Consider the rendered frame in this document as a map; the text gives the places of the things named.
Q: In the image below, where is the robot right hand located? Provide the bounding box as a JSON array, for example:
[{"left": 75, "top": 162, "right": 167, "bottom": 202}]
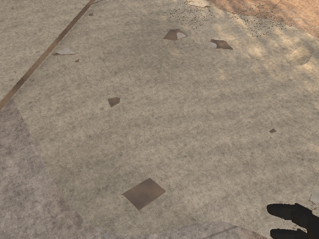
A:
[{"left": 266, "top": 203, "right": 319, "bottom": 239}]

